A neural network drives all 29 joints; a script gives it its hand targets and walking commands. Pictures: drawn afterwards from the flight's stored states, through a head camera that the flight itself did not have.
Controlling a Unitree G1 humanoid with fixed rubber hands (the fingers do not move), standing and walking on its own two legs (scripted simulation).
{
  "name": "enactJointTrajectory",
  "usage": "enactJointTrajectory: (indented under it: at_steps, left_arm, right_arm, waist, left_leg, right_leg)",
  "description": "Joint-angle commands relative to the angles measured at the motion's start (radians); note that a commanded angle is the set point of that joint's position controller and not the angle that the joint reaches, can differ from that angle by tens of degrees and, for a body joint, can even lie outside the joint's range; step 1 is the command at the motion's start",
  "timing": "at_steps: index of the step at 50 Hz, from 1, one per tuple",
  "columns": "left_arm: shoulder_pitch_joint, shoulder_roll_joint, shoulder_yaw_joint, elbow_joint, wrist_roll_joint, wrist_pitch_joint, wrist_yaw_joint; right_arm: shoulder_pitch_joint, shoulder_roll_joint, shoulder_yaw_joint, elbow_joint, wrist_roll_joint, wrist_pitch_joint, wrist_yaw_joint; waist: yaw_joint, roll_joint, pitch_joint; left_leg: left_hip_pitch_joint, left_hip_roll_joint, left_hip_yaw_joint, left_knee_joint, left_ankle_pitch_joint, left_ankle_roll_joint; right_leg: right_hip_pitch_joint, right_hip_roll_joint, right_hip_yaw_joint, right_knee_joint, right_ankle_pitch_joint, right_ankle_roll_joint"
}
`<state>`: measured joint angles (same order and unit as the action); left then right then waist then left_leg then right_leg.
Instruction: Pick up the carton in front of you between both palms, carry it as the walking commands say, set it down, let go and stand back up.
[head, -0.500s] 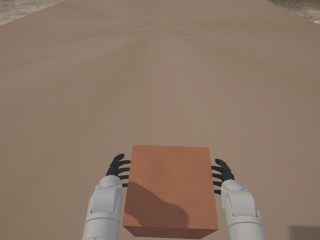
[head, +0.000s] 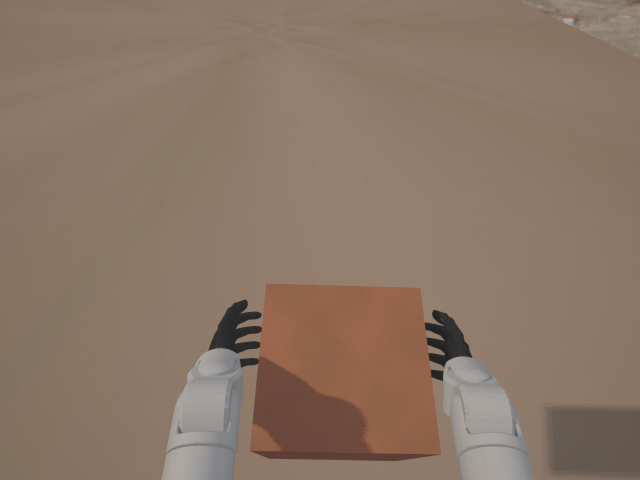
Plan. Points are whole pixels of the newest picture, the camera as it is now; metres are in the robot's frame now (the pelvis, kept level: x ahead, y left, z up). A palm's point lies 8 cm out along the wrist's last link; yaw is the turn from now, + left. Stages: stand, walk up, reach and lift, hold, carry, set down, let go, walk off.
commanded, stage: hold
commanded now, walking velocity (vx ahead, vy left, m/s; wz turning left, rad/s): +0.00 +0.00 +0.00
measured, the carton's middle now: (337, 381) +0.31 +0.00 -0.07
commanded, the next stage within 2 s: set down in 0.14 s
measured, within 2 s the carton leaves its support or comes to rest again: neither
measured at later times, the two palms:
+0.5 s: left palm (226, 336) +0.34 +0.17 -0.01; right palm (428, 354) +0.33 -0.13 -0.01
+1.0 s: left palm (240, 380) +0.37 +0.17 -0.20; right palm (395, 373) +0.40 -0.12 -0.20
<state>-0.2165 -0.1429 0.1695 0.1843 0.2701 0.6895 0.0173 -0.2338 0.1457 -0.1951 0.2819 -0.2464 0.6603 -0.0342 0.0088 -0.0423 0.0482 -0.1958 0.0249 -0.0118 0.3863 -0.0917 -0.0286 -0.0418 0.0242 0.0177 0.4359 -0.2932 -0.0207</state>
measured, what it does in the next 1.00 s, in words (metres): lowers itself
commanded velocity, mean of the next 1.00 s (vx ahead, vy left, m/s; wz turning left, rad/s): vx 0.00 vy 0.00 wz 0.00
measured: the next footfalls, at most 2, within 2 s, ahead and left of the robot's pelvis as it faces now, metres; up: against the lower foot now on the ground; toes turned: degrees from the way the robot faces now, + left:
none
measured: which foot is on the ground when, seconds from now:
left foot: down 0.00-1.00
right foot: down 0.00-1.00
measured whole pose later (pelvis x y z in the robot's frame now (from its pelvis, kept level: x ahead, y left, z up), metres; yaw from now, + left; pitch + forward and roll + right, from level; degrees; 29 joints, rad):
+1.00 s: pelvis -0.04 +0.01 -0.13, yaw -3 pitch +38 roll -1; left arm -0.73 -0.22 0.52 0.40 0.32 0.27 0.09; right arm -0.81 0.06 -0.41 0.63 -0.24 0.26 -0.01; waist 0.05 -0.06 -0.13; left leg -1.53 -0.02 -0.09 1.13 -0.26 -0.05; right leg -1.40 0.11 0.07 1.25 -0.50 0.01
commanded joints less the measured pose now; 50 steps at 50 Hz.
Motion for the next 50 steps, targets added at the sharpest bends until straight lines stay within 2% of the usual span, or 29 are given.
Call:
enactJointTrajectory:
  at_steps: [1, 3, 6, 9, 12, 16, 20, 23, 26, 29, 33, 38, 40, 42, 46, 50]
  left_arm:
    - [-0.402, -0.954, -0.536, -0.003, -0.228, -0.040, -0.242]
    - [-0.393, -0.961, -0.522, 0.024, -0.220, -0.039, -0.240]
    - [-0.395, -0.970, -0.512, 0.053, -0.216, -0.036, -0.244]
    - [-0.420, -0.987, -0.508, 0.065, -0.222, -0.034, -0.249]
    - [-0.477, -1.011, -0.475, 0.103, -0.217, -0.038, -0.247]
    - [-0.587, -1.018, -0.357, 0.235, -0.166, -0.072, -0.245]
    - [-0.676, -0.956, -0.172, 0.381, -0.066, -0.140, -0.214]
    - [-0.686, -0.852, -0.046, 0.438, 0.012, -0.211, -0.170]
    - [-0.682, -0.781, 0.013, 0.446, 0.060, -0.299, -0.138]
    - [-0.720, -0.789, -0.037, 0.435, 0.057, -0.399, -0.123]
    - [-0.807, -0.877, -0.179, 0.424, 0.008, -0.506, -0.126]
    - [-0.923, -0.939, -0.344, 0.321, -0.070, -0.537, -0.141]
    - [-0.946, -0.944, -0.379, 0.296, -0.088, -0.516, -0.151]
    - [-0.954, -0.948, -0.379, 0.301, -0.089, -0.484, -0.166]
    - [-0.975, -0.953, -0.322, 0.358, -0.068, -0.418, -0.204]
    - [-1.013, -0.946, -0.259, 0.405, -0.055, -0.381, -0.225]
  right_arm:
    - [-0.540, 0.936, 0.540, -0.097, 0.261, -0.072, 0.264]
    - [-0.557, 0.934, 0.544, -0.090, 0.266, -0.070, 0.274]
    - [-0.564, 0.930, 0.536, -0.078, 0.261, -0.064, 0.283]
    - [-0.568, 0.918, 0.514, -0.068, 0.245, -0.061, 0.286]
    - [-0.595, 0.884, 0.449, -0.017, 0.200, -0.071, 0.298]
    - [-0.692, 0.849, 0.319, 0.131, 0.112, -0.120, 0.322]
    - [-0.803, 0.776, 0.158, 0.267, 0.001, -0.198, 0.327]
    - [-0.814, 0.686, 0.046, 0.340, -0.078, -0.263, 0.310]
    - [-0.793, 0.615, -0.003, 0.390, -0.110, -0.340, 0.296]
    - [-0.804, 0.622, 0.034, 0.410, -0.090, -0.433, 0.293]
    - [-0.889, 0.699, 0.172, 0.391, -0.016, -0.533, 0.289]
    - [-1.033, 0.764, 0.363, 0.266, 0.092, -0.562, 0.285]
    - [-1.070, 0.785, 0.411, 0.243, 0.123, -0.542, 0.286]
    - [-1.082, 0.806, 0.420, 0.259, 0.134, -0.510, 0.293]
    - [-1.095, 0.838, 0.380, 0.345, 0.120, -0.442, 0.312]
    - [-1.137, 0.835, 0.330, 0.408, 0.110, -0.409, 0.319]
  waist:
    - [0.019, 0.022, -0.250]
    - [0.029, 0.032, -0.245]
    - [0.025, 0.043, -0.247]
    - [0.006, 0.049, -0.258]
    - [-0.016, 0.055, -0.241]
    - [-0.028, 0.049, -0.210]
    - [-0.013, 0.055, -0.188]
    - [0.006, 0.048, -0.198]
    - [0.017, 0.043, -0.259]
    - [0.010, 0.039, -0.385]
    - [0.002, 0.034, -0.637]
    - [0.017, 0.031, -1.059]
    - [0.035, 0.024, -1.138]
    - [0.051, 0.015, -1.134]
    - [0.067, -0.006, -1.035]
    - [0.077, -0.015, -1.005]
  left_leg:
    - [0.394, -0.127, -0.036, 0.038, 0.106, 0.028]
    - [0.412, -0.124, -0.039, 0.028, 0.094, 0.027]
    - [0.436, -0.116, -0.043, 0.013, 0.096, 0.024]
    - [0.458, -0.105, -0.053, 0.001, 0.107, 0.018]
    - [0.452, -0.090, -0.067, -0.009, 0.051, 0.010]
    - [0.406, -0.079, -0.084, 0.006, -0.080, 0.010]
    - [0.287, -0.075, -0.100, 0.060, -0.134, 0.014]
    - [0.179, -0.083, -0.094, 0.123, -0.082, 0.018]
    - [0.096, -0.093, -0.083, 0.204, 0.036, 0.022]
    - [0.043, -0.100, -0.077, 0.292, 0.151, 0.022]
    - [0.029, -0.110, -0.073, 0.428, 0.276, 0.018]
    - [-0.008, -0.125, -0.046, 0.617, 0.396, 0.016]
    - [-0.095, -0.133, -0.024, 0.662, 0.361, 0.011]
    - [-0.227, -0.140, -0.001, 0.688, 0.272, 0.007]
    - [-0.474, -0.147, 0.033, 0.732, 0.097, 0.006]
    - [-0.612, -0.147, 0.051, 0.789, 0.046, 0.004]
  right_leg:
    - [-0.283, 0.012, 0.105, -0.162, 0.133, -0.015]
    - [-0.308, 0.016, 0.101, -0.162, 0.109, -0.013]
    - [-0.325, 0.028, 0.094, -0.165, 0.100, -0.010]
    - [-0.329, 0.042, 0.089, -0.164, 0.096, -0.012]
    - [-0.352, 0.052, 0.080, -0.154, 0.034, -0.022]
    - [-0.423, 0.055, 0.066, -0.108, -0.061, -0.035]
    - [-0.514, 0.062, 0.057, -0.010, -0.083, -0.035]
    - [-0.607, 0.070, 0.057, 0.067, -0.062, -0.030]
    - [-0.720, 0.081, 0.052, 0.134, -0.020, -0.025]
    - [-0.823, 0.097, 0.045, 0.204, 0.024, -0.020]
    - [-0.958, 0.113, 0.028, 0.301, 0.072, -0.003]
    - [-1.073, 0.126, 0.008, 0.456, 0.163, 0.027]
    - [-1.089, 0.130, 0.006, 0.505, 0.173, 0.037]
    - [-1.113, 0.133, 0.008, 0.539, 0.141, 0.041]
    - [-1.205, 0.133, 0.008, 0.583, 0.021, 0.045]
    - [-1.296, 0.135, 0.000, 0.638, -0.023, 0.044]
